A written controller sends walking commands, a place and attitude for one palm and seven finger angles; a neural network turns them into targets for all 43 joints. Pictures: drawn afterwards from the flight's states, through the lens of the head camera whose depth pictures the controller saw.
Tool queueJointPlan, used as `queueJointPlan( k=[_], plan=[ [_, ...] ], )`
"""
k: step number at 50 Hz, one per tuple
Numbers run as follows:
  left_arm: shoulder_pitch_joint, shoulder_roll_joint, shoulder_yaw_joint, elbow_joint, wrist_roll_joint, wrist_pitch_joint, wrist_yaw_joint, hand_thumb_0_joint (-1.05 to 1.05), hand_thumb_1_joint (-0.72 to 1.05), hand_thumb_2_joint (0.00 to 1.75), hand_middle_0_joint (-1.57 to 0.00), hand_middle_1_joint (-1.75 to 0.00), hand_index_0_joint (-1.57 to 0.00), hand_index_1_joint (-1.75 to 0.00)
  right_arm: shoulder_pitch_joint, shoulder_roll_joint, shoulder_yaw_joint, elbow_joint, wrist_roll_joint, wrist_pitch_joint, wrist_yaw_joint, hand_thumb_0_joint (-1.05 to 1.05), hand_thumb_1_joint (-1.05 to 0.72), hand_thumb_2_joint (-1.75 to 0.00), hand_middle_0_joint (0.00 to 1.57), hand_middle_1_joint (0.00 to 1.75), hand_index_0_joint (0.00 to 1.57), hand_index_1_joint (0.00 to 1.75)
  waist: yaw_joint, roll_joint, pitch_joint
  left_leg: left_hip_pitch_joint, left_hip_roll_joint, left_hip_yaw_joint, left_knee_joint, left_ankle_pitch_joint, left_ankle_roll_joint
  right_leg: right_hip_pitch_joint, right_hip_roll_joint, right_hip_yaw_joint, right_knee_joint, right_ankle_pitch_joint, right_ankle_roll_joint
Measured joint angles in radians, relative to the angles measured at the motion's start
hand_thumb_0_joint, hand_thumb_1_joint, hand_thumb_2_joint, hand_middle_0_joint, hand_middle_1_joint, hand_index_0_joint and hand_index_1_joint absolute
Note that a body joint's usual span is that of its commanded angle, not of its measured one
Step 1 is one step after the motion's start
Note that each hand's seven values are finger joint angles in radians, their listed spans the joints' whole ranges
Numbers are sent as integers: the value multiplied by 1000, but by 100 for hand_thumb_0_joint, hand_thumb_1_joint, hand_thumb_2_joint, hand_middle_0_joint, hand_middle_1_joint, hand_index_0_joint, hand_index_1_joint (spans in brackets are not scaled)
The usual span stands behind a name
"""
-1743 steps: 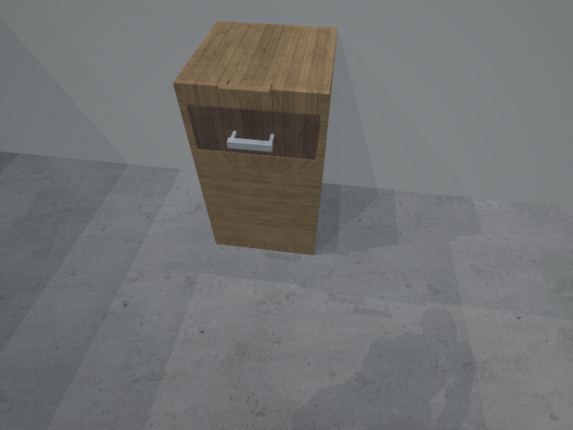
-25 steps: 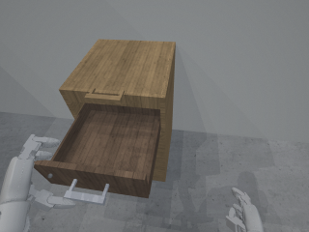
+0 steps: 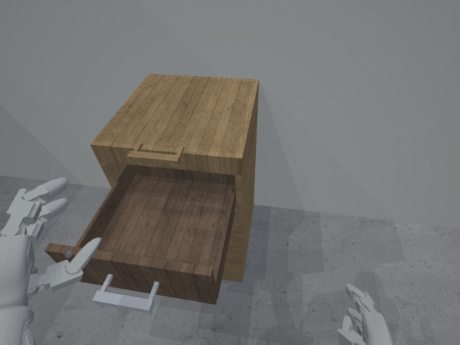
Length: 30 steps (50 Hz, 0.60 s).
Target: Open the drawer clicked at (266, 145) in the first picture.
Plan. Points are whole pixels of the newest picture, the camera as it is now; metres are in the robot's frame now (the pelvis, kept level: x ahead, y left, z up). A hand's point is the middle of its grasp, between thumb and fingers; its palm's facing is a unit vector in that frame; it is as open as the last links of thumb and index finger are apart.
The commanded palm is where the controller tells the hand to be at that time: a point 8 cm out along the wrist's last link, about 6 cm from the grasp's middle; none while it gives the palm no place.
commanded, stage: draw the hand back to the body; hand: left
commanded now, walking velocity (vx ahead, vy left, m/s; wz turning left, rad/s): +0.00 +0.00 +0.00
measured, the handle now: (127, 292) +0.25 +0.28 -0.16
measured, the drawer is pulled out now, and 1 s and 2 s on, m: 0.29 0.29 0.29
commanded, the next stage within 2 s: step back with the hand held close in 0.36 s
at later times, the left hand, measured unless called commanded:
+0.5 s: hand (61, 255) +0.18 +0.24 +0.16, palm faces +0.39 -0.82 -0.41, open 7.5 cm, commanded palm +0.13 +0.29 +0.17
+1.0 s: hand (21, 292) +0.13 +0.26 +0.17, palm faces +0.40 -0.80 -0.44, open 7.4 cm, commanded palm +0.07 +0.30 +0.17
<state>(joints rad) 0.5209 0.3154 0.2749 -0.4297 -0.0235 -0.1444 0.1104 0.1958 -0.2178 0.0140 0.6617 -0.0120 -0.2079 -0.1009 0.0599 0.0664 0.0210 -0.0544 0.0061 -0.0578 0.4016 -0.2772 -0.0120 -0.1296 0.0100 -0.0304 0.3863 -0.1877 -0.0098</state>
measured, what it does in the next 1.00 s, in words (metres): shifts its weight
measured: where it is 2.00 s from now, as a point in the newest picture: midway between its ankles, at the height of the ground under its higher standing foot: outside the picture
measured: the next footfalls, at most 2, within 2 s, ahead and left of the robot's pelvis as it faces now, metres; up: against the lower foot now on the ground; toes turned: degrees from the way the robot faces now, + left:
right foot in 1.36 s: -0.03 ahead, -0.11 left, +0.00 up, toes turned +5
right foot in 1.86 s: -0.21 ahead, -0.11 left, +0.00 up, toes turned -1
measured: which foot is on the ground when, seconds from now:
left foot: down 0.00-1.00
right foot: down 0.00-1.00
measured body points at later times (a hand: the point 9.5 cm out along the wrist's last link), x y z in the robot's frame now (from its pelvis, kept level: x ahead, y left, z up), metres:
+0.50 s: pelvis +0.00 +0.01 +0.00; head -0.02 -0.01 +0.45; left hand +0.15 +0.28 +0.18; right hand +0.18 -0.21 -0.08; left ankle -0.03 +0.13 -0.74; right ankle +0.02 -0.11 -0.74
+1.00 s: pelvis -0.05 +0.01 -0.01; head -0.04 +0.04 +0.44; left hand +0.10 +0.30 +0.19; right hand +0.16 -0.20 -0.07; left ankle -0.03 +0.13 -0.74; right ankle +0.02 -0.11 -0.74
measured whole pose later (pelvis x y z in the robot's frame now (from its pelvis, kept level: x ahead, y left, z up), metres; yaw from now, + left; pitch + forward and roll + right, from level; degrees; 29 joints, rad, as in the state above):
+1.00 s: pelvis -0.05 +0.01 -0.01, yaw +2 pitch +1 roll +0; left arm 0.62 0.42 0.39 -0.66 -0.03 -0.21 0.13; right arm 0.17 -0.17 0.04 0.56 -0.01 -0.11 -0.09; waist 0.02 -0.06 0.00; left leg -0.32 -0.04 -0.08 0.58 -0.27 0.00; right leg -0.36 -0.03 -0.04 0.53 -0.18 0.01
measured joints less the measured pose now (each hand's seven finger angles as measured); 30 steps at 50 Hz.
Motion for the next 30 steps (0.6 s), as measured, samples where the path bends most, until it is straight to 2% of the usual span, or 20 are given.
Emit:
queueJointPlan(
  k=[13, 24, 30],
  plan=[
    [-9, -3, 18, -6, -5, -21, -14, 0, 75, 83, -22, -40, -22, -39, -15, 24, 7, 0, -1, 2, 4, 1, -90, -89, 20, 30, 21, 30, 3, 1, 10, 12, 3, 6, -17, 14, 0, 14, 3, 6, -25, 21, 0],
    [6, -6, 6, -18, 4, -8, -9, 1, 87, 89, -21, -31, -21, -31, 7, 19, 5, 13, -4, -5, 2, 1, -90, -89, 20, 30, 21, 30, 2, -10, 9, 19, -3, 10, -23, 16, 6, 22, -2, 10, -35, 25, 6],
    [3, 19, 66, -70, 25, -50, -2, 1, 88, 89, -21, -31, -21, -30, -21, -2, 4, -44, -19, 74, 10, 1, -90, -89, 20, 30, 21, 30, -45, -21, 15, -112, -11, -27, 58, 4, 11, -67, -11, -27, -14, 31, 11]
  ],
)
